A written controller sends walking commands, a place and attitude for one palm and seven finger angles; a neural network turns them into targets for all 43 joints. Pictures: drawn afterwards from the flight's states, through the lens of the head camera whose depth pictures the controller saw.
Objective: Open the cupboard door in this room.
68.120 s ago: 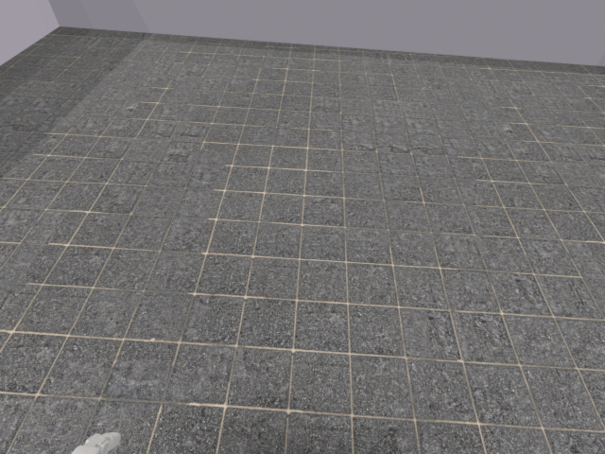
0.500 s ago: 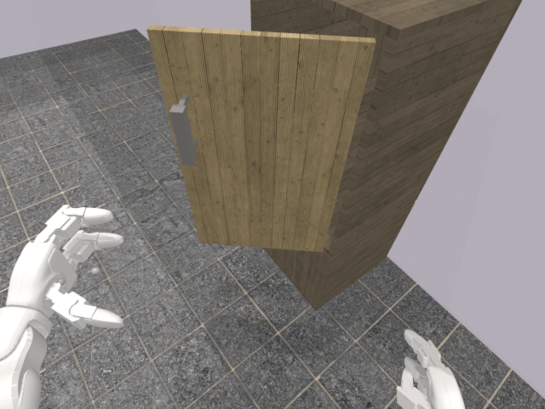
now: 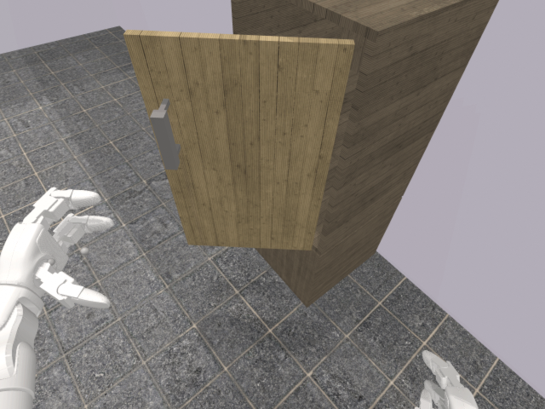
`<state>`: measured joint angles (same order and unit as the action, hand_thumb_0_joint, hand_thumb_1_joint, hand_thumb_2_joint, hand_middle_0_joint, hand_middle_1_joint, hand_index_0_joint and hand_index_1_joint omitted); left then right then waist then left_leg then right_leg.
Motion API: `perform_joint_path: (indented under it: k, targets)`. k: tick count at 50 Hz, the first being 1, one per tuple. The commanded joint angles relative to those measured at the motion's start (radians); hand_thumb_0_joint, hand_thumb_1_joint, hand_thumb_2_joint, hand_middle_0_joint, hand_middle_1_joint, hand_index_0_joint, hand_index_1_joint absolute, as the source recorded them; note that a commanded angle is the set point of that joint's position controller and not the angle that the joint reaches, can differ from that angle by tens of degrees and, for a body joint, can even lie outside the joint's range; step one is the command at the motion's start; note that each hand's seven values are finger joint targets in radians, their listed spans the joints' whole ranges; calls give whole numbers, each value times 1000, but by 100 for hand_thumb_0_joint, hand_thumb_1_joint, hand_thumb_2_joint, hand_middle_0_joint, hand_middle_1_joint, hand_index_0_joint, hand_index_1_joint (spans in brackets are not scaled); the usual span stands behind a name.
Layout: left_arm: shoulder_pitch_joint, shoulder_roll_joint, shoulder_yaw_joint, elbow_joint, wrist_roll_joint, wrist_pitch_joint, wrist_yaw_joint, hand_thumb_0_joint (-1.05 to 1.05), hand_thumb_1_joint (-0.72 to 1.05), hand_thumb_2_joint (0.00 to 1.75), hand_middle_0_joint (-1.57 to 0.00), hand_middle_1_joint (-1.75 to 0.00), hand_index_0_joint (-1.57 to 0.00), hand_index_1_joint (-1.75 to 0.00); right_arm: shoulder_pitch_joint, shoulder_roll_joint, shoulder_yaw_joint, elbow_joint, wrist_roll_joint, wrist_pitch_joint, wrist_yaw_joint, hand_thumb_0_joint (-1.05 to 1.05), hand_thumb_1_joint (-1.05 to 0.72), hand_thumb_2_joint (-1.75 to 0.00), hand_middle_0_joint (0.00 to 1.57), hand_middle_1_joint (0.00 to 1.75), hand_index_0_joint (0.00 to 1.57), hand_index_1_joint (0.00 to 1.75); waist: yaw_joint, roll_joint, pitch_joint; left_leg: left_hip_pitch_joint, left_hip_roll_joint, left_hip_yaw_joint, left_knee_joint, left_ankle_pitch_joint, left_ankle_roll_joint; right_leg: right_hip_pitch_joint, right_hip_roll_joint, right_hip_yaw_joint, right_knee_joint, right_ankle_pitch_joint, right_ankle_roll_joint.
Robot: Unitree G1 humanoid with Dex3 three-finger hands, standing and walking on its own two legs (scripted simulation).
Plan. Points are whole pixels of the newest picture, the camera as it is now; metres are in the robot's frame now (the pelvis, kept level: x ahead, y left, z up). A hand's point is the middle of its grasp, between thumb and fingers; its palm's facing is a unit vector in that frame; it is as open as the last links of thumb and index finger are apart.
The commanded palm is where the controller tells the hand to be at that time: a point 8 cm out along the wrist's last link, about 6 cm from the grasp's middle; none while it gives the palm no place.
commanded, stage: raise the hand with hooked fingers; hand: left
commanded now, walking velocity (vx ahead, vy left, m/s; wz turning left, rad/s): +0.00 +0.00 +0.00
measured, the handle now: (168, 134) +0.56 +0.24 +0.08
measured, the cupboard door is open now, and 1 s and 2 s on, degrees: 50 50 50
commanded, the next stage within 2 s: move the hooked fingers beside the handle in 0.22 s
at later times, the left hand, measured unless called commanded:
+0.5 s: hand (96, 240) +0.31 +0.26 +0.10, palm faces +0.09 -1.00 -0.03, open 14.0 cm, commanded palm +0.28 +0.31 +0.10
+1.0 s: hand (110, 194) +0.39 +0.28 +0.09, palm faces +0.03 -1.00 +0.00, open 14.0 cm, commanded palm +0.36 +0.33 +0.09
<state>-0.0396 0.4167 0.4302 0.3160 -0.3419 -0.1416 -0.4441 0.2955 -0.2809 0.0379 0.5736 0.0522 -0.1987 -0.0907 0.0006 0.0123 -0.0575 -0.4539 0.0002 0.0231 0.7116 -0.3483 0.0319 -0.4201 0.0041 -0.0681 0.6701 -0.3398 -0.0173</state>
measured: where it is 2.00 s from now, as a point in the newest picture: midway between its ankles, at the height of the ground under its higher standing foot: outside the picture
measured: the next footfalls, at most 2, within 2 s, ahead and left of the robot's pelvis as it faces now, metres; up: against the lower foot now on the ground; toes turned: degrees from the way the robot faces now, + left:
none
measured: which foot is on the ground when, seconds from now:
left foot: down 0.00-1.00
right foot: down 0.00-1.00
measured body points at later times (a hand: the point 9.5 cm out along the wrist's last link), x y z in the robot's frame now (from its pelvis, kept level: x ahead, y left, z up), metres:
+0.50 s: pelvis +0.00 -0.02 +0.00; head +0.03 -0.02 +0.45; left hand +0.30 +0.32 +0.10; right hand +0.16 -0.27 -0.08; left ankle +0.01 +0.10 -0.72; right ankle +0.00 -0.11 -0.72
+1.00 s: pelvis +0.00 +0.00 -0.01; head +0.06 +0.01 +0.44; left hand +0.38 +0.33 +0.10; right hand +0.09 -0.27 -0.10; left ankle +0.01 +0.10 -0.72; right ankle +0.00 -0.11 -0.72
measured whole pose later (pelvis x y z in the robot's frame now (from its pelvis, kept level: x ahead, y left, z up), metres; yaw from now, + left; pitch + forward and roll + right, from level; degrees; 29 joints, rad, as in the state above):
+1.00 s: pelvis +0.00 +0.00 -0.01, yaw -1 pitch +10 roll -1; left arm -0.47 0.54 0.48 0.82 -0.27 -0.25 -0.50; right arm 0.36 -0.29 0.03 0.61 0.05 -0.09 -0.09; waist -0.05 0.00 -0.06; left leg -0.57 0.01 0.03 0.76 -0.37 0.03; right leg -0.53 0.02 -0.06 0.71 -0.35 -0.02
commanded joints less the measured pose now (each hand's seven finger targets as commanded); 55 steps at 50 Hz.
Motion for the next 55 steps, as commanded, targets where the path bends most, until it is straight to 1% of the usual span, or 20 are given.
perform_joint_path:
  k: [1, 5, 6, 14, 16, 20, 23, 25, 28, 30, 32, 35, 40, 43, 44, 48, 51, 52, 53, 55]
  targets:
    - [-257, 283, 109, -220, -15, -105, 30, 0, -50, 30, -30, -120, -30, -120, -66, -128, -53, -134, 6, -56, -5, 0, -90, -90, 20, 30, 20, 30, 12, 126, -204, 158, 2, -57, -105, 258, -13, 49, 17, 16, -69, 220, -16]
    - [-249, 261, 73, -158, -10, -67, 2, 0, -50, 30, -30, -120, -30, -120, -68, -133, -51, -134, 12, -49, -16, 0, -90, -90, 20, 30, 20, 30, 2, 86, -181, 134, 0, -52, -107, 220, -4, 56, 13, 25, -86, 208, -12]
    - [-253, 253, 60, -165, -13, -60, -8, 0, -50, 30, -30, -120, -30, -120, -73, -133, -52, -135, 14, -50, -18, 0, -90, -90, 20, 30, 20, 30, 2, 106, -183, 137, -2, -49, -105, 219, -3, 55, 11, 28, -90, 213, -10]
    - [-254, 280, 107, -147, -40, -77, -8, 0, -50, 30, -30, -120, -30, -120, -79, -129, -48, -137, 11, -48, -20, 0, -90, -90, 20, 30, 20, 30, 13, 3, -207, 111, -6, -40, -87, 230, 2, 103, 6, 49, -88, 253, -1]
    - [-266, 262, 91, -127, -36, -80, -11, 0, -50, 30, -30, -120, -30, -120, -84, -127, -46, -135, 13, -47, -19, 0, -90, -90, 20, 30, 20, 30, 9, 26, -192, 96, -10, -33, -87, 204, 1, 89, 3, 55, -92, 231, 4]
    - [-398, 304, 85, -88, -4, -83, -9, 0, -50, 30, -30, -120, -30, -120, -73, -130, -46, -116, 15, -38, -27, 0, -90, -90, 20, 30, 20, 30, -15, 77, -177, 97, -9, -32, -81, 180, 3, 56, 1, 67, -98, 197, 3]
    - [-517, 322, 72, -32, 10, -93, -12, 0, -50, 30, -30, -120, -30, -120, -63, -132, -44, -100, 14, -34, -34, 0, -90, -90, 20, 30, 20, 30, -36, 66, -180, 86, -9, -34, -76, 147, 4, 40, -3, 75, -105, 156, 6]
    - [-539, 351, 92, 10, 8, -105, -20, 0, -50, 30, -30, -120, -30, -120, -56, -135, -45, -95, 15, -29, -36, 0, -90, -90, 20, 30, 20, 30, -32, 42, -215, 81, -8, -35, -68, 166, 5, 72, -4, 86, -97, 182, 6]
    - [-542, 402, 134, 85, 11, -115, -33, 0, -50, 30, -30, -120, -30, -120, -40, -140, -47, -86, 14, -20, -34, 0, -90, -90, 20, 30, 20, 30, -17, 64, -260, 71, -10, -30, -58, 207, 4, 103, -8, 86, -79, 247, 6]
    - [-545, 390, 120, 145, 7, -107, -50, 0, -50, 30, -30, -120, -30, -120, -34, -143, -46, -92, 15, -12, -29, 0, -90, -90, 20, 30, 20, 30, -18, 47, -249, 50, -9, -25, -52, 208, 4, 99, -7, 91, -74, 264, 8]
    - [-569, 427, 137, 213, 15, -101, -61, 0, -50, 30, -30, -120, -30, -120, -20, -152, -47, -84, 16, -1, -27, 0, -90, -90, 20, 30, 20, 30, -22, 53, -227, 21, -8, -23, -51, 195, 3, 80, -8, 92, -74, 252, 7]
    - [-614, 410, 107, 245, 18, -101, -74, 0, -50, 30, -30, -120, -30, -120, -4, -155, -51, -98, 16, 9, -20, 0, -90, -90, 20, 30, 20, 30, -23, 45, -251, 23, -8, -22, -45, 212, 5, 73, -1, 87, -59, 276, 6]
    - [-684, 446, 126, 243, 28, -146, -71, 0, -50, 30, -30, -120, -30, -120, 38, -164, -63, -98, 11, 30, -11, 0, -90, -90, 20, 30, 20, 30, -25, 58, -313, 51, -5, -28, -40, 256, 6, 62, 15, 69, -36, 304, -1]
    - [-738, 431, 107, 245, 37, -172, -62, 0, -50, 30, -30, -120, -30, -120, 53, -164, -68, -86, 9, 40, -9, 0, -90, -90, 20, 30, 20, 30, -40, 94, -324, 77, -3, -32, -38, 260, 6, 28, 19, 61, -32, 290, -2]
    - [-750, 437, 110, 249, 33, -174, -61, 0, -50, 30, -30, -120, -30, -120, 63, -166, -67, -86, 8, 45, -9, 0, -90, -90, 20, 30, 20, 30, -40, 70, -328, 80, -1, -37, -36, 275, 7, 31, 23, 56, -27, 296, -8]
    - [-773, 453, 115, 309, 57, -168, -45, 0, -50, 30, -30, -120, -30, -120, 77, -170, -67, -72, 5, 61, -7, 0, -90, -90, 20, 30, 20, 30, -41, 114, -310, 84, 4, -47, -48, 271, 1, -10, 22, 43, -27, 268, -10]
    - [-763, 479, 135, 318, 69, -166, -38, 0, -50, 30, -30, -120, -30, -120, 93, -172, -70, -78, 2, 73, -3, 0, -90, -90, 20, 30, 20, 30, -33, 110, -347, 103, 8, -49, -43, 328, -1, -1, 25, 41, -19, 302, -11]
    - [-782, 461, 119, 329, 71, -166, -36, 0, -50, 30, -30, -120, -30, -120, 94, -170, -68, -77, 0, 77, -1, 0, -90, -90, 20, 30, 20, 30, -39, 108, -336, 104, 9, -51, -43, 333, -2, -12, 26, 37, -19, 303, -11]
    - [-792, 484, 135, 318, 76, -174, -32, 0, -50, 30, -30, -120, -30, -120, 98, -172, -70, -77, -1, 80, 0, 0, -90, -90, 20, 30, 20, 30, -34, 124, -349, 111, 13, -57, -43, 351, -6, -16, 26, 34, -13, 301, -13]
    - [-809, 480, 134, 349, 73, -177, -32, 0, -50, 30, -30, -120, -30, -120, 107, -175, -70, -76, -2, 89, 3, 0, -90, -90, 20, 30, 20, 30, -43, 97, -337, 115, 16, -57, -37, 368, -6, -32, 32, 33, -14, 308, -12]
